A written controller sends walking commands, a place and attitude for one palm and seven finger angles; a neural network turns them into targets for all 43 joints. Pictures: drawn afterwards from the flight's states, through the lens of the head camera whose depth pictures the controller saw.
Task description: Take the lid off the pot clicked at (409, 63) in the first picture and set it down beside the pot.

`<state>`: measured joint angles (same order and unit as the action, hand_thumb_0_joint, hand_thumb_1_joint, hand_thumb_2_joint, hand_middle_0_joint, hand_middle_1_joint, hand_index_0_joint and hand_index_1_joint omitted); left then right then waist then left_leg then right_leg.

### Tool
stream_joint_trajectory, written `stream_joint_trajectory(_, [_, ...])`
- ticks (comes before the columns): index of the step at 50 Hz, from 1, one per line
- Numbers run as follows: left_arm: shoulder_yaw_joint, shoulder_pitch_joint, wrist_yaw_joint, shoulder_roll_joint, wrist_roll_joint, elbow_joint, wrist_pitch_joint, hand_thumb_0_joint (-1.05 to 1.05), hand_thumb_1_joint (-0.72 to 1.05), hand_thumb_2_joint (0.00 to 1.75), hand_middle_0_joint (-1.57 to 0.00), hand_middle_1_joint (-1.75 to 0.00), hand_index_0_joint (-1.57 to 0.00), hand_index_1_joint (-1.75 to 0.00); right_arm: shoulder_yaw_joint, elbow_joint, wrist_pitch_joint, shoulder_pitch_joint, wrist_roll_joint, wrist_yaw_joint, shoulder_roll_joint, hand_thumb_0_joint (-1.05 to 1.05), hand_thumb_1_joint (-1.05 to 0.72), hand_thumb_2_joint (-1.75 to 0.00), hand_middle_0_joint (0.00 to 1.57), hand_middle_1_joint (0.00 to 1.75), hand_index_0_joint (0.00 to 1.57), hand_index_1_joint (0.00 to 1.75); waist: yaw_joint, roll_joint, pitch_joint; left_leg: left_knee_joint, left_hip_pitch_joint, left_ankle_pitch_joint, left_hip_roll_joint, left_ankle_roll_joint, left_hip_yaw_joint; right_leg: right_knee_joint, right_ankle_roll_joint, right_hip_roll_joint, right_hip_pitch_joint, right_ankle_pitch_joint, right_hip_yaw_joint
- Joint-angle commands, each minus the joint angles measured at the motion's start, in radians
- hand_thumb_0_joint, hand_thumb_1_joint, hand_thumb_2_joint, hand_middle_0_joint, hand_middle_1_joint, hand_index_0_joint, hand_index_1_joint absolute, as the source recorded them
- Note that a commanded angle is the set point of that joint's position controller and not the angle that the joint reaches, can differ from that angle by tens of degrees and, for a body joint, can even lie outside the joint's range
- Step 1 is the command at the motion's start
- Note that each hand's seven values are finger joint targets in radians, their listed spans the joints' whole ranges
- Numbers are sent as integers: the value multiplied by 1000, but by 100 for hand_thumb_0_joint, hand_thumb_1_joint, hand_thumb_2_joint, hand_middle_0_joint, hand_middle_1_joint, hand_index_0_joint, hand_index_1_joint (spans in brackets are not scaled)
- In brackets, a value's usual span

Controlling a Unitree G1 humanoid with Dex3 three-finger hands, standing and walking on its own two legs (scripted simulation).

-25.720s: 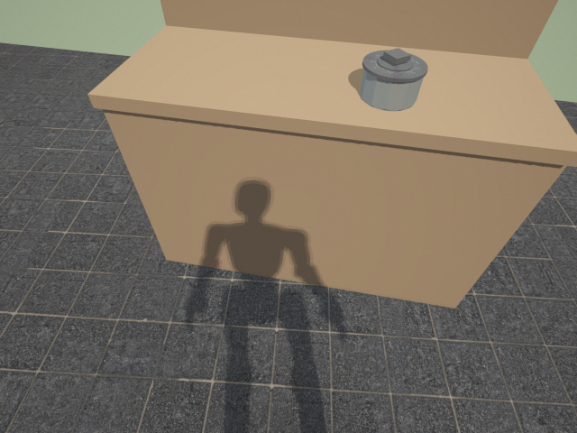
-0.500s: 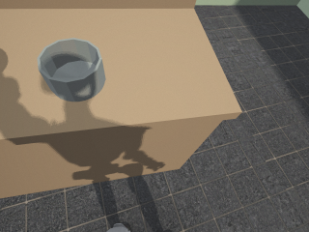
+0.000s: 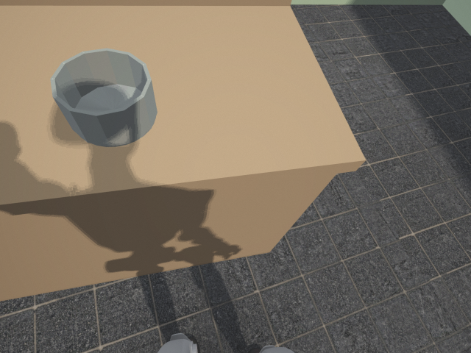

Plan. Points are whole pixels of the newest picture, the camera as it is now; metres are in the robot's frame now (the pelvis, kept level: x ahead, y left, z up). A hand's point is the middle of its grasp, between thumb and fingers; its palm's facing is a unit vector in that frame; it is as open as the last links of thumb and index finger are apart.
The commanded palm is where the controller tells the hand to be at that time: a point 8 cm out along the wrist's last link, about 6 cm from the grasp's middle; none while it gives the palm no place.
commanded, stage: lower the lid onto the table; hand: left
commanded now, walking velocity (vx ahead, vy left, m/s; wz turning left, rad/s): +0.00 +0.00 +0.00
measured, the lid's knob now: out of the picture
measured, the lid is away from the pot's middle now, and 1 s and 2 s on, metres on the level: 0.25 0.24 0.26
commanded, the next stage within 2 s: open the fingers wide in 0.60 s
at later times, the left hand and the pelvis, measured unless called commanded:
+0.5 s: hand out of the picture +0.46 +0.40 +0.12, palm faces -0.45 -0.28 -0.85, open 8.7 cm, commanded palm +0.54 +0.41 +0.18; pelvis -0.01 +0.01 -0.01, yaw +0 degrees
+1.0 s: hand out of the picture +0.43 +0.40 +0.10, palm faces -0.42 -0.18 -0.89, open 8.6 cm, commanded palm +0.48 +0.40 +0.17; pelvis -0.02 +0.01 -0.01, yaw +0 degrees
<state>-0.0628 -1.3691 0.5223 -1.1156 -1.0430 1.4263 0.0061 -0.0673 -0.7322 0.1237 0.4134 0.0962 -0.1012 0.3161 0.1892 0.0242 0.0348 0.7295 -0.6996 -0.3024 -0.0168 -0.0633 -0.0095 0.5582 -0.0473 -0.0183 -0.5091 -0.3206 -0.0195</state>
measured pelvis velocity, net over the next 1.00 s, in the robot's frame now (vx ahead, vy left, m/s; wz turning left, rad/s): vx -0.02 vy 0.01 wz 0.01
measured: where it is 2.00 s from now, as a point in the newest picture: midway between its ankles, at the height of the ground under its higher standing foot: outside the picture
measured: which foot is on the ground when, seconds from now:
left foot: down 0.00-1.00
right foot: down 0.00-1.00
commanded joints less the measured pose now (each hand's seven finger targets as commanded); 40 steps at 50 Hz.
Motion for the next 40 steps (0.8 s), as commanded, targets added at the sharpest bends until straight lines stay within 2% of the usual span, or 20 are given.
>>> stream_joint_trajectory(1, [13,-477,-49,-228,10,-272,10,0,61,93,-75,-118,-67,-111,79,17,-10,170,-6,-19,217,0,-90,-90,20,30,20,30,-1,310,439,-49,612,449,-2,24,-70,-46,60,-75,-150,205,-47])
stream_joint_trajectory(4, [14,-459,-49,-214,27,-302,25,0,61,93,-75,-118,-67,-111,74,15,-18,164,-4,-25,212,0,-90,-90,20,30,20,30,-7,279,460,-51,609,437,-3,20,-68,-37,62,-77,-138,200,-51])
stream_joint_trajectory(5, [36,-469,-54,-243,19,-297,23,0,61,93,-75,-118,-67,-111,80,13,-17,168,-7,-26,221,0,-90,-90,20,30,20,30,-4,287,472,-48,606,407,-2,18,-70,-39,59,-74,-143,193,-44])
stream_joint_trajectory(8, [6,-443,-52,-190,29,-266,26,0,61,93,-75,-118,-67,-111,81,13,-22,161,-3,-29,214,0,-90,-90,20,30,20,30,6,262,436,-58,570,328,0,13,-70,-41,60,-72,-153,177,-45])
stream_joint_trajectory(10, [39,-449,-59,-242,24,-291,41,0,61,93,-75,-118,-67,-111,77,12,-21,158,-6,-31,220,0,-90,-90,20,30,20,30,-7,294,453,-52,580,340,1,18,-71,-33,64,-72,-156,174,-42])
stream_joint_trajectory(13, [49,-476,-68,-252,20,-310,50,0,61,93,-75,-118,-67,-111,81,10,-20,161,-8,-34,219,0,-90,-90,20,30,20,30,-4,310,472,-44,589,377,0,22,-79,-27,66,-73,-160,187,-44])
stream_joint_trajectory(14, [39,-462,-65,-231,24,-317,60,0,61,93,-75,-118,-67,-111,75,13,-26,155,-5,-35,212,0,-90,-90,20,30,20,30,-10,305,480,-33,605,441,-1,23,-71,-16,65,-78,-163,197,-47])
stream_joint_trajectory(15, [63,-445,-70,-269,14,-284,58,0,61,93,-75,-118,-67,-111,77,16,-24,162,-7,-34,219,0,-90,-90,20,30,20,30,-8,278,479,-26,584,408,2,21,-73,-17,60,-76,-160,191,-41])
stream_joint_trajectory(18, [58,-416,-73,-264,10,-243,62,0,61,93,-75,-118,-67,-111,73,28,-21,153,-5,-34,215,0,-90,-90,20,30,20,30,-3,254,446,-25,532,358,8,17,-69,-10,61,-74,-159,183,-42])
stream_joint_trajectory(21, [54,-435,-81,-259,2,-262,67,0,61,93,-75,-118,-67,-111,76,26,-12,158,-10,-33,219,0,-90,-90,20,30,20,30,-5,306,462,-15,570,432,-1,33,-84,2,65,-74,-201,185,-47])
stream_joint_trajectory(24, [47,-420,-79,-238,10,-278,74,0,61,93,-75,-118,-67,-111,73,31,-13,151,-8,-31,214,0,-90,-90,20,30,20,30,-12,283,467,-13,574,456,-7,36,-89,14,65,-76,-204,182,-52])
stream_joint_trajectory(25, [67,-424,-86,-265,1,-265,69,0,61,93,-75,-118,-67,-111,79,31,-8,164,-12,-30,222,0,-90,-90,20,30,20,30,-7,282,484,-4,585,448,-8,36,-100,13,61,-74,-220,175,-47])
stream_joint_trajectory(27, [45,-414,-84,-231,6,-251,68,0,61,93,-75,-118,-67,-111,78,33,-8,162,-9,-32,217,0,-90,-90,20,30,20,30,3,259,466,-6,557,401,-6,28,-94,13,61,-74,-222,171,-47])
stream_joint_trajectory(30, [79,-461,-92,-271,2,-313,74,0,61,93,-75,-118,-67,-111,86,23,-5,182,-17,-30,221,0,-90,-90,20,30,20,30,-2,317,544,17,626,508,-13,38,-105,24,60,-78,-236,187,-46])
stream_joint_trajectory(33, [60,-449,-93,-230,4,-285,70,0,61,93,-75,-118,-67,-111,90,21,-1,186,-17,-26,216,0,-90,-90,20,30,20,30,9,322,524,27,630,530,-16,45,-118,26,60,-80,-274,177,-52])
stream_joint_trajectory(34, [52,-455,-92,-215,11,-313,77,0,61,93,-75,-118,-67,-111,87,18,-4,184,-18,-26,211,0,-90,-90,20,30,20,30,4,339,539,29,657,593,-21,53,-120,34,63,-83,-278,182,-58])
stream_joint_trajectory(35, [165,-205,-102,-226,14,-400,80,0,61,93,-75,-118,-67,-111,112,84,3,172,-17,3,190,0,-90,-90,20,30,20,30,-94,368,634,40,719,724,-8,73,-141,55,77,-84,-239,167,-71])
stream_joint_trajectory(37, [228,-143,-126,-269,-2,-491,136,0,59,88,-72,-118,-65,-111,114,92,33,147,-36,6,190,0,-90,-90,20,30,20,30,-88,371,658,70,753,853,-21,85,-135,62,81,-87,-266,175,-65])
stream_joint_trajectory(39, [207,-163,-123,-238,19,-488,144,0,58,84,-70,-117,-63,-111,112,96,51,136,-28,6,184,0,-90,-90,20,30,20,30,-57,277,564,57,658,718,-13,57,-116,44,71,-85,-259,154,-59])
stream_joint_trajectory(40, [221,-179,-126,-264,16,-452,139,0,57,82,-68,-117,-62,-110,115,93,63,129,-27,3,191,0,-90,-90,20,30,20,30,-48,228,522,45,596,567,-3,37,-104,29,66,-80,-243,137,-47])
